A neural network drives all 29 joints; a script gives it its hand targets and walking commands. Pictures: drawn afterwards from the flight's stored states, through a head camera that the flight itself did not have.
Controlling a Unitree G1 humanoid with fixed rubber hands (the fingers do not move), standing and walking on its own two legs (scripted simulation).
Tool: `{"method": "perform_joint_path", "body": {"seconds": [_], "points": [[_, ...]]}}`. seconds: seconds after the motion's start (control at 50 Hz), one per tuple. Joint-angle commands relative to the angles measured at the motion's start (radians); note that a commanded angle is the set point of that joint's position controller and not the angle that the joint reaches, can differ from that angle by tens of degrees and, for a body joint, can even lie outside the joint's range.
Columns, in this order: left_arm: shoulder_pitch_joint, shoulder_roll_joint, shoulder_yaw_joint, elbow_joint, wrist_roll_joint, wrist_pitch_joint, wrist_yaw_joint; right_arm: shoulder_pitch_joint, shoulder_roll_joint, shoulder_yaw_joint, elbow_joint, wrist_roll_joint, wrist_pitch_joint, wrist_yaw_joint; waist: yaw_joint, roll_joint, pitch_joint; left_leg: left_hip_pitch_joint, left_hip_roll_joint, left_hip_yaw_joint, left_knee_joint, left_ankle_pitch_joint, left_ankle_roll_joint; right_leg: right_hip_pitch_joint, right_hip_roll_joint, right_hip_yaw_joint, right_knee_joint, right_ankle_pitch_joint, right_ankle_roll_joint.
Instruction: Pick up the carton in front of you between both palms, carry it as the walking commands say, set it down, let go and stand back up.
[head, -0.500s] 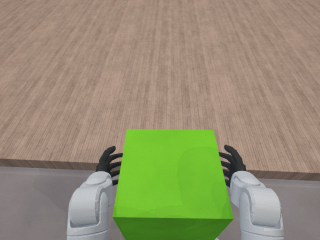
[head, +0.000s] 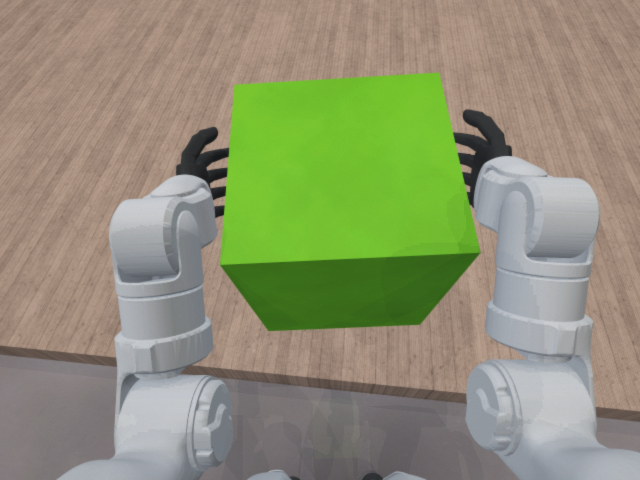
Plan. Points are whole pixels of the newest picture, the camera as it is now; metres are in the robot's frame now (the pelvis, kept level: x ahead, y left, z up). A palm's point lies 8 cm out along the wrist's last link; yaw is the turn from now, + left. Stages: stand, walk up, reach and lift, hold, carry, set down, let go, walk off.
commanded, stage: carry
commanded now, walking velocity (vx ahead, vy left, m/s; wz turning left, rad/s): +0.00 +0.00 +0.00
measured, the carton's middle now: (340, 222) +0.40 +0.00 +0.08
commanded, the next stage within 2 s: none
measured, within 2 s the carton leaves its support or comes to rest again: neither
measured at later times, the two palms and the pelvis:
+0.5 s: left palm (227, 147) +0.50 +0.15 +0.11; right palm (462, 147) +0.49 -0.15 +0.11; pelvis +0.11 +0.01 +0.03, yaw -1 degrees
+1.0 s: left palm (232, 91) +0.64 +0.17 +0.09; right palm (429, 95) +0.62 -0.13 +0.09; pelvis +0.27 +0.04 -0.01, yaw -2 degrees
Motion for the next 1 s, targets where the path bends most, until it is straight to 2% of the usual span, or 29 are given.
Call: {"method": "perform_joint_path", "body": {"seconds": [0.0,0.02,0.1,0.18,0.32,0.46,0.5,0.52,0.54,0.56,0.58,0.6,0.62,0.64,0.66,0.68,0.7,0.72,0.76,0.78,0.82,0.84,0.86,0.88,0.9,0.92,0.94,0.96,0.98], "points": [[-0.823,-0.926,-0.657,-0.034,-0.448,0.002,-0.249,-0.679,0.955,0.611,0.025,0.387,0.009,0.208,-0.008,0.017,-0.665,0.293,0.158,-0.109,0.033,0.653,0.075,0.273,-0.121,0.126,0.036,0.403,0.014],[-0.844,-0.946,-0.647,-0.010,-0.448,0.006,-0.249,-0.682,0.977,0.593,0.055,0.385,0.013,0.211,-0.006,0.051,-0.660,0.299,0.156,-0.106,0.046,0.711,0.072,0.267,-0.119,0.124,0.056,0.427,0.024],[-0.879,-1.032,-0.594,0.048,-0.431,0.006,-0.244,-0.711,1.050,0.546,0.096,0.368,0.018,0.218,-0.012,0.019,-0.678,0.274,0.118,-0.079,0.077,0.695,0.053,0.294,-0.127,0.134,0.095,0.618,0.024],[-0.849,-1.080,-0.575,0.040,-0.399,0.000,-0.234,-0.723,1.093,0.543,0.053,0.357,0.013,0.214,-0.020,-0.011,-0.681,0.271,0.094,-0.065,0.061,0.674,0.039,0.314,-0.114,0.124,0.085,0.667,0.027],[-0.742,-1.131,-0.650,0.018,-0.370,-0.061,-0.237,-0.643,1.166,0.657,-0.003,0.371,-0.049,0.228,-0.032,-0.014,-0.677,0.325,0.043,-0.022,0.009,0.764,0.022,0.358,-0.061,0.082,0.024,0.706,0.041],[-0.683,-1.096,-0.741,-0.137,-0.387,-0.124,-0.222,-0.608,1.146,0.766,-0.168,0.417,-0.117,0.218,-0.022,-0.070,-0.713,0.260,-0.031,0.054,-0.089,0.682,0.006,0.571,-0.051,0.069,0.035,0.955,0.015],[-0.646,-1.071,-0.758,-0.170,-0.385,-0.128,-0.217,-0.569,1.122,0.777,-0.193,0.416,-0.122,0.215,-0.033,-0.021,-0.721,0.378,-0.035,0.059,-0.123,0.842,0.012,0.488,-0.018,0.030,0.059,0.868,0.019],[-0.625,-1.059,-0.766,-0.179,-0.383,-0.130,-0.216,-0.551,1.111,0.782,-0.197,0.412,-0.122,0.215,-0.042,0.030,-0.721,0.500,-0.027,0.050,-0.115,1.002,0.025,0.374,0.009,0.004,0.053,0.730,0.024],[-0.609,-1.049,-0.772,-0.187,-0.382,-0.132,-0.217,-0.535,1.100,0.788,-0.197,0.407,-0.123,0.215,-0.051,0.100,-0.708,0.660,-0.003,0.019,-0.072,1.208,0.050,0.201,0.044,-0.017,0.027,0.457,0.029],[-0.597,-1.043,-0.776,-0.192,-0.378,-0.131,-0.220,-0.513,1.090,0.794,-0.188,0.402,-0.122,0.214,-0.059,0.170,-0.678,0.831,0.045,-0.042,0.008,1.432,0.087,-0.017,0.082,-0.029,-0.042,0.079,0.040],[-0.570,-1.036,-0.776,-0.180,-0.371,-0.130,-0.223,-0.495,1.079,0.801,-0.178,0.397,-0.121,0.214,-0.053,0.189,-0.672,0.933,0.089,-0.076,0.110,1.590,0.115,-0.125,0.092,-0.011,-0.153,-0.066,0.054],[-0.534,-1.025,-0.774,-0.163,-0.363,-0.130,-0.228,-0.481,1.073,0.812,-0.168,0.394,-0.121,0.213,-0.018,0.121,-0.697,0.839,0.086,-0.053,0.212,1.483,0.108,0.017,0.063,0.038,-0.343,0.115,0.069],[-0.508,-1.011,-0.769,-0.153,-0.364,-0.131,-0.234,-0.452,1.065,0.823,-0.158,0.393,-0.127,0.212,0.028,-0.025,-0.711,0.529,0.044,0.012,0.354,1.044,0.075,0.361,0.012,0.081,-0.505,0.600,0.080],[-0.527,-1.002,-0.766,-0.141,-0.369,-0.133,-0.238,-0.450,1.079,0.825,-0.151,0.389,-0.130,0.215,0.030,-0.322,-0.660,-0.052,-0.074,0.094,0.496,-0.122,0.039,0.816,-0.123,0.165,-0.260,1.384,0.049],[-0.512,-0.980,-0.762,-0.113,-0.368,-0.128,-0.244,-0.440,1.085,0.819,-0.120,0.387,-0.127,0.216,0.041,-0.372,-0.630,-0.538,-0.143,0.057,0.588,-0.465,0.006,1.181,-0.245,0.253,0.034,1.821,-0.060],[-0.481,-0.976,-0.760,-0.088,-0.371,-0.122,-0.254,-0.395,1.060,0.798,-0.081,0.371,-0.129,0.213,0.078,-0.318,-0.648,-0.753,-0.137,0.008,0.684,-0.517,-0.006,1.297,-0.281,0.287,0.072,1.713,-0.093],[-0.469,-0.994,-0.763,-0.068,-0.381,-0.122,-0.264,-0.387,1.058,0.782,-0.072,0.353,-0.130,0.211,0.098,-0.255,-0.664,-0.804,-0.117,-0.017,0.719,-0.507,0.014,1.279,-0.293,0.326,0.068,1.516,-0.092],[-0.496,-1.016,-0.776,-0.080,-0.403,-0.125,-0.274,-0.389,1.060,0.766,-0.071,0.337,-0.134,0.209,0.091,-0.183,-0.661,-0.843,-0.089,-0.021,0.735,-0.467,0.029,1.247,-0.292,0.342,0.064,1.343,-0.086],[-0.570,-1.051,-0.800,-0.097,-0.441,-0.133,-0.293,-0.401,1.051,0.751,-0.074,0.315,-0.139,0.210,0.054,-0.094,-0.621,-0.698,-0.041,0.000,0.622,-0.304,0.013,0.979,-0.266,0.273,0.013,1.070,-0.088],[-0.604,-1.067,-0.804,-0.093,-0.451,-0.137,-0.298,-0.405,1.045,0.745,-0.066,0.306,-0.139,0.209,0.049,-0.126,-0.588,-0.574,-0.046,0.028,0.615,-0.231,0.014,0.798,-0.239,0.222,-0.031,1.011,-0.101],[-0.608,-1.071,-0.793,-0.053,-0.450,-0.141,-0.301,-0.408,1.036,0.736,-0.045,0.308,-0.136,0.215,0.003,-0.170,-0.516,-0.414,-0.018,0.036,0.547,-0.114,0.036,0.565,-0.215,0.149,-0.074,0.965,-0.094],[-0.631,-1.071,-0.795,-0.042,-0.444,-0.141,-0.301,-0.428,1.038,0.734,-0.032,0.308,-0.140,0.219,-0.024,-0.142,-0.494,-0.417,-0.032,0.049,0.504,-0.091,0.040,0.593,-0.184,0.097,-0.040,1.023,-0.063],[-0.649,-1.082,-0.792,-0.022,-0.445,-0.141,-0.299,-0.458,1.036,0.735,-0.023,0.315,-0.140,0.221,-0.014,-0.087,-0.497,-0.308,-0.078,0.095,0.271,0.002,0.046,0.604,-0.121,0.058,0.078,1.188,-0.014],[-0.643,-1.076,-0.789,-0.013,-0.445,-0.146,-0.294,-0.456,1.063,0.744,-0.008,0.341,-0.143,0.228,-0.073,-0.053,-0.537,-0.068,-0.102,0.091,-0.067,0.321,0.029,0.566,-0.092,0.064,0.269,1.140,0.028],[-0.603,-1.080,-0.779,0.000,-0.431,-0.158,-0.287,-0.442,1.093,0.754,0.000,0.375,-0.148,0.238,-0.134,-0.084,-0.548,0.211,-0.111,0.121,-0.413,0.567,0.007,0.460,-0.080,0.066,0.400,0.919,0.029],[-0.568,-1.081,-0.764,0.010,-0.399,-0.171,-0.280,-0.476,1.122,0.775,-0.004,0.405,-0.154,0.252,-0.118,0.084,-0.488,0.574,0.030,-0.005,-0.384,1.005,0.028,0.062,0.004,0.063,0.600,-0.030,0.043],[-0.552,-1.080,-0.753,0.019,-0.392,-0.164,-0.271,-0.451,1.116,0.766,0.016,0.422,-0.158,0.258,-0.092,0.292,-0.669,0.947,0.293,-0.259,0.057,2.069,0.155,-0.226,0.096,0.149,0.872,-0.492,0.083],[-0.507,-1.067,-0.727,0.035,-0.370,-0.169,-0.257,-0.432,1.098,0.760,-0.005,0.433,-0.155,0.260,-0.098,0.227,-0.743,0.909,0.329,-0.273,0.066,2.117,0.188,-0.225,0.107,0.276,0.951,-0.440,0.068],[-0.525,-1.056,-0.718,-0.003,-0.367,-0.172,-0.244,-0.477,1.110,0.766,-0.060,0.457,-0.159,0.259,-0.098,0.061,-0.716,0.775,0.295,-0.300,-0.008,1.665,0.220,-0.219,0.089,0.304,0.898,-0.329,0.063]]}}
